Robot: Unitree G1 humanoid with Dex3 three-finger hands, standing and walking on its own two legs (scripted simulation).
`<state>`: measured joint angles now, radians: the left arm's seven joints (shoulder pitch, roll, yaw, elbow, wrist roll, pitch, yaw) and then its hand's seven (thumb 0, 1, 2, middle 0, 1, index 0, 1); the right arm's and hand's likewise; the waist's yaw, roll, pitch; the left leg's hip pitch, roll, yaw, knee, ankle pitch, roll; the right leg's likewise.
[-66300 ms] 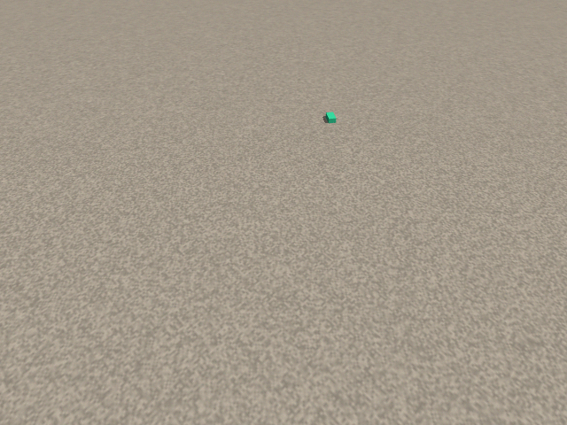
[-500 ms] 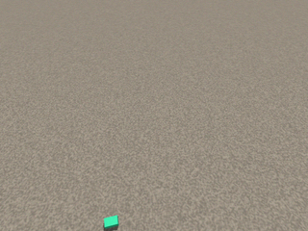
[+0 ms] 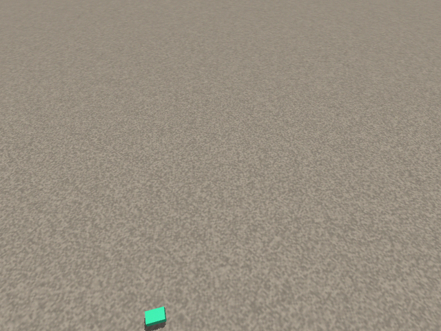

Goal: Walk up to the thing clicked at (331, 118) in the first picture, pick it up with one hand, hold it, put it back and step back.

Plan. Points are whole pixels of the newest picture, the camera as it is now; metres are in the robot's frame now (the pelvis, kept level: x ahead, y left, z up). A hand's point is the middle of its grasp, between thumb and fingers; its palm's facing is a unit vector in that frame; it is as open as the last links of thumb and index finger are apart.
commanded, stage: stand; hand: left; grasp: from above
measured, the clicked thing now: (155, 316) +0.36 +0.28 -0.76
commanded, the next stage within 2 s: step back in 1.02 s
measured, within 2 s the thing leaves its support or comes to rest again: neither
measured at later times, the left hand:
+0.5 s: hand out of the picture +0.08 +0.24 -0.16, palm faces +0.02 -0.94 -0.33, open 7.4 cm
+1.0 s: hand out of the picture +0.07 +0.24 -0.16, palm faces +0.00 -0.94 -0.33, open 7.4 cm
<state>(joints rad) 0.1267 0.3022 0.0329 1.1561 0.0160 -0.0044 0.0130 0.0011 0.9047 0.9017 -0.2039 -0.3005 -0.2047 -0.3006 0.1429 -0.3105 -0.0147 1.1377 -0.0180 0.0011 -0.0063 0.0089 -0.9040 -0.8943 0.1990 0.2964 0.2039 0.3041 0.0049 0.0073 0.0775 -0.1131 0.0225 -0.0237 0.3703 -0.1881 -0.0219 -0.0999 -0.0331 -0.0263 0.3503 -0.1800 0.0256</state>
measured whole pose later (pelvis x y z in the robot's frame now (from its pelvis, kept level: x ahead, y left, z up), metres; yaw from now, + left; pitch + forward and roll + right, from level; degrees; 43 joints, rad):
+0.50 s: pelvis +0.01 +0.00 +0.00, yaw +0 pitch -4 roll +0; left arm 0.10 0.32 0.03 1.15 0.01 -0.01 0.01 0.00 0.90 0.90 -0.20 -0.30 -0.20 -0.30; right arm 0.11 -0.33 -0.02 1.14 -0.02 0.00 0.00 0.01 -0.90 -0.89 0.20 0.30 0.20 0.30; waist 0.00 0.01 0.07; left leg -0.09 0.02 -0.02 0.34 -0.18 -0.03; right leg -0.09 -0.03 -0.02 0.33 -0.18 0.02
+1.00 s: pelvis +0.00 -0.01 +0.00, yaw +0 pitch -3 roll +0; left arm 0.12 0.33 0.02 1.14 0.01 -0.01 0.00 0.00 0.91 0.90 -0.20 -0.30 -0.20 -0.30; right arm 0.12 -0.33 -0.01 1.15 -0.01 0.00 0.01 0.01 -0.90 -0.89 0.20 0.30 0.20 0.30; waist 0.00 0.01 0.07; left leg -0.10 0.03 -0.02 0.33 -0.17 -0.03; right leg -0.10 -0.03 -0.03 0.33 -0.18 0.02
